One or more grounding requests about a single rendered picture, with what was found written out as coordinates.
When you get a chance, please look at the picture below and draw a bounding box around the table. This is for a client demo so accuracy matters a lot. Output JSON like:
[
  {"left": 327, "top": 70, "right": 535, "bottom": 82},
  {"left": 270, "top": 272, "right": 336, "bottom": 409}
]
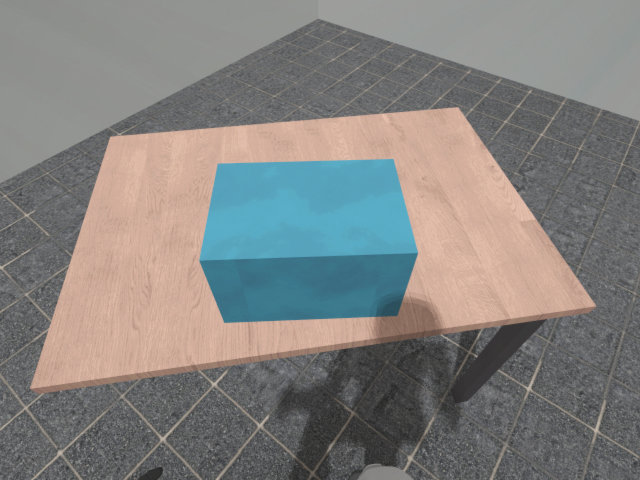
[{"left": 30, "top": 107, "right": 596, "bottom": 403}]

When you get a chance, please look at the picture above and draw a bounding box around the carton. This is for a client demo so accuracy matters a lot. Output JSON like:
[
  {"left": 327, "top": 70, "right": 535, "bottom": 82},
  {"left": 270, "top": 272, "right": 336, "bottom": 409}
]
[{"left": 199, "top": 159, "right": 418, "bottom": 323}]

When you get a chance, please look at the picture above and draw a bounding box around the robot right shin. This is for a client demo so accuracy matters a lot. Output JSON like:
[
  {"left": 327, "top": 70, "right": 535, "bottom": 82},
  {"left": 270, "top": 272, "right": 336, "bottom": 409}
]
[{"left": 358, "top": 464, "right": 382, "bottom": 479}]

